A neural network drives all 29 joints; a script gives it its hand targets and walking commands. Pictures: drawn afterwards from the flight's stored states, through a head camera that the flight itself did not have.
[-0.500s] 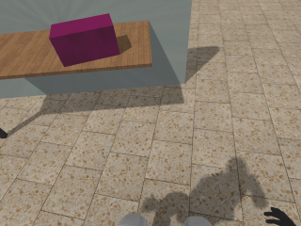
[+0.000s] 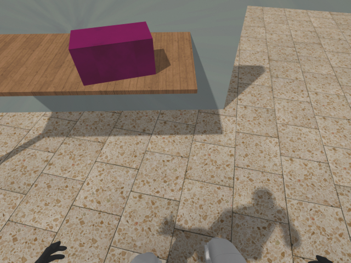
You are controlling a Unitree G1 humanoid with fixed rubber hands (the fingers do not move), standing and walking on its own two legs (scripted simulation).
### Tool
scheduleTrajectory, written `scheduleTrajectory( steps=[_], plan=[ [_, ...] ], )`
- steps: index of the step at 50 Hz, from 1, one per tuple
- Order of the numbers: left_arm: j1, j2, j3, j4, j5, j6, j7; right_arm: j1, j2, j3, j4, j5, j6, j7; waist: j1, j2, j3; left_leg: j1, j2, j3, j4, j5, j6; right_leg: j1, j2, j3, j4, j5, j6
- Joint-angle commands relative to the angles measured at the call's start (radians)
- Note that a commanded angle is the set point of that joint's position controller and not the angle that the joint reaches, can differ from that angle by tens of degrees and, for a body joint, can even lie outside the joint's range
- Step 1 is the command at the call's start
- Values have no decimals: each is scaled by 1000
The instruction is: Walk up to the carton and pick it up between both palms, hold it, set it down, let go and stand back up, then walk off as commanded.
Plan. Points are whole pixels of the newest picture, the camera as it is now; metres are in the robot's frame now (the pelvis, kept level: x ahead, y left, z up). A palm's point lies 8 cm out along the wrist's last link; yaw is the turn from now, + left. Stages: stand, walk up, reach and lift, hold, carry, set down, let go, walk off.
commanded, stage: walk up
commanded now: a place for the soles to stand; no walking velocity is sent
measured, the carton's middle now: (115, 53) +0.93 +0.24 -0.01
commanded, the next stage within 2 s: none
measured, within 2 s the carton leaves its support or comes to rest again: neither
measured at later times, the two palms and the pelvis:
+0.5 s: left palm out of the picture +0.14 +0.39 -0.09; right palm (292, 220) +0.22 -0.29 -0.09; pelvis +0.10 +0.05 -0.01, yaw +1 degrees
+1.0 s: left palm (41, 214) +0.27 +0.36 -0.09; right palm (284, 202) +0.26 -0.28 -0.09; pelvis +0.19 +0.04 -0.01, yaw +1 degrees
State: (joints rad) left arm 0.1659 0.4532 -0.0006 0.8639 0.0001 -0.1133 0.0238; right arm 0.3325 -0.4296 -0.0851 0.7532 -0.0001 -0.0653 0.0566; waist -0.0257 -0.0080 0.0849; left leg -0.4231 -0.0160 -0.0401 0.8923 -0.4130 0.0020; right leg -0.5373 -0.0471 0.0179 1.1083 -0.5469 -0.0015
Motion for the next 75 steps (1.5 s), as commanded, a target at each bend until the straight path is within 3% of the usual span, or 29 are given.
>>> scheduleTrajectory(
  steps=[1, 3, 4, 5, 6, 7, 11, 21, 23, 24, 25, 26, 28, 31, 39, 43, 46, 47, 48, 49, 50, 55, 63, 66, 67, 68, 69, 71, 75],
  plan=[
    [67, 253, 114, -25, -2, -23, -21, -60, -300, -79, -71, -22, 1, -1, -15, 242, -21, 15, 253, -402, -485, -199, 284, -14, -6, -85, -237, 101, -26],
    [236, 228, 120, 32, -1, -39, -11, -152, -261, -68, -92, -18, 15, 3, 88, 180, -85, -135, 172, -241, -266, -65, 216, 310, 43, -119, -453, 237, -43],
    [385, 268, 138, 72, 8, -48, 6, -160, -185, -48, -101, -16, 18, 1, 166, 42, -159, -250, 109, -143, 21, 87, 153, 544, 41, -37, -532, 192, -52],
    [452, 380, 172, 66, 27, -51, 21, -133, -78, -15, -119, -9, 9, -2, 198, -278, -182, -423, -39, -20, 363, 40, 61, 623, -205, 444, -733, -66, -91],
    [336, 424, 174, 24, 22, -48, 24, -108, -134, -22, -96, -20, 14, -14, 129, -192, -137, -539, -79, -52, 408, -135, 22, 601, -363, 796, -885, -194, -136],
    [239, 419, 170, 7, 6, -38, 20, -111, -254, -52, -67, -31, 28, -16, 104, -62, -122, -510, 1, -110, 415, -142, 21, 550, -396, 829, -901, -356, -188],
    [133, 321, 137, -29, 15, -41, 19, -92, -239, -60, -25, -25, 38, 2, 37, -81, 75, -401, 98, -69, 349, 56, 24, 260, -261, 510, -842, -160, -151],
    [168, 374, 145, -56, 22, -19, -3, -187, -251, -71, -62, -22, 2, 7, 71, -276, -22, -236, 113, 14, -7, -135, 16, 258, -305, 384, -619, 234, -284],
    [53, 315, 116, -87, 22, -8, -3, 29, -247, -87, 13, -29, -20, -1, -76, -188, -110, 163, 51, 59, -249, -10, 48, 52, -203, 190, -359, 365, -196],
    [69, 216, 86, -92, 27, -6, -4, 198, -299, -116, 77, -36, -31, -15, -152, 90, -204, 405, 63, -64, -359, -117, 52, -70, -101, 44, 34, 457, -130],
    [100, 97, 51, -112, 18, -15, -1, 223, -388, -128, 65, -32, -36, -30, -145, 412, -176, 499, 277, -535, -495, -97, 92, -361, 65, -42, 279, 23, -34],
    [81, 205, 69, -112, 10, -11, 12, 156, -417, -121, 27, -4, -31, -28, -118, 258, -155, 486, 369, -804, -595, -94, 165, -439, 109, 11, 258, -34, -40],
    [33, 268, 83, -88, 8, -6, 11, 59, -366, -104, 6, 5, -22, -31, -70, 82, -54, 403, 355, -669, -530, -14, 171, -431, 2, 25, 236, 59, -45],
    [106, 219, 86, -54, -9, 0, -8, 49, -297, -90, -7, -5, -28, -43, -32, 161, -76, 368, 274, -448, -454, 304, 121, -323, -25, 13, 148, 132, -35],
    [10, 242, 99, -47, -3, 7, -13, 12, -284, -88, -48, -16, -17, -27, -50, 216, 26, 198, 261, -383, -526, -44, 222, -233, -45, -51, -88, 163, -19],
    [22, 231, 99, -48, 1, -14, -10, -3, -285, -87, -56, -22, -7, -19, -52, 236, -6, 199, 283, -351, -463, 85, 277, -142, -24, -92, -214, 118, -24],
    [225, 207, 106, 16, 2, -37, 0, -119, -253, -73, -92, -11, 9, -13, 77, 161, -125, 10, 197, -160, -191, 271, 203, 301, 51, -155, -474, 298, -41],
    [389, 269, 133, 63, 8, -45, 15, -140, -177, -50, -110, -5, 7, -13, 167, 4, -210, -131, 117, -76, 126, 352, 140, 554, 18, -18, -561, 262, -57],
    [446, 386, 169, 52, 18, -46, 27, -76, -87, -18, -124, 0, 2, -12, 169, -258, -264, -323, -9, -2, 386, 79, 44, 679, -234, 491, -685, 71, -124],
    [352, 409, 163, 26, 7, -39, 27, -55, -147, -28, -89, -11, 11, -21, 107, -137, -203, -455, -53, -11, 396, -141, 21, 677, -355, 781, -819, -100, -194],
    [281, 409, 162, 11, -4, -28, 25, -92, -247, -55, -70, -30, 31, -21, 107, -18, -162, -461, 14, -60, 432, -141, 27, 593, -387, 816, -865, -330, -234],
    [143, 321, 134, -30, 10, -28, 18, -57, -236, -65, -27, -26, 47, 1, 32, -112, 56, -340, 113, -54, 321, 0, 26, 207, -249, 506, -815, -243, -214],
    [171, 386, 157, -50, 28, -5, 2, -125, -263, -78, -40, -30, 30, 11, 75, -292, -37, -240, 124, -2, 46, -165, 16, 214, -284, 478, -710, -237, -291],
    [59, 311, 122, -73, 29, 11, 0, 93, -262, -101, 39, -36, -1, -1, -75, -149, -131, 224, 58, 39, -246, -63, 53, -49, -177, 243, -398, -34, -200],
    [46, 210, 90, -79, 32, 18, 1, 238, -305, -120, 90, -48, -11, -18, -146, 102, -157, 424, 92, -91, -385, -218, 49, -228, -59, 67, -56, 15, -124],
    [57, 100, 55, -100, 24, 11, 6, 229, -385, -128, 62, -44, -14, -29, -147, 353, -92, 431, 321, -595, -596, -423, 72, -475, 114, -36, 240, -54, -37],
    [57, 216, 80, -85, 14, 11, 16, 137, -406, -120, 26, -26, -12, -28, -115, 160, -65, 375, 402, -785, -673, -449, 124, -478, 102, 36, 223, 3, -41],
    [51, 269, 93, -65, 7, 8, 13, 40, -371, -108, 0, -17, -11, -33, -68, 66, 5, 342, 370, -617, -599, -245, 111, -448, 13, 39, 195, 93, -35],
    [126, 224, 96, -37, -6, 13, -3, 46, -294, -90, -16, -15, -21, -40, -30, 153, -56, 360, 291, -381, -473, 217, 98, -303, -19, 10, 97, 142, -34]
  ],
)
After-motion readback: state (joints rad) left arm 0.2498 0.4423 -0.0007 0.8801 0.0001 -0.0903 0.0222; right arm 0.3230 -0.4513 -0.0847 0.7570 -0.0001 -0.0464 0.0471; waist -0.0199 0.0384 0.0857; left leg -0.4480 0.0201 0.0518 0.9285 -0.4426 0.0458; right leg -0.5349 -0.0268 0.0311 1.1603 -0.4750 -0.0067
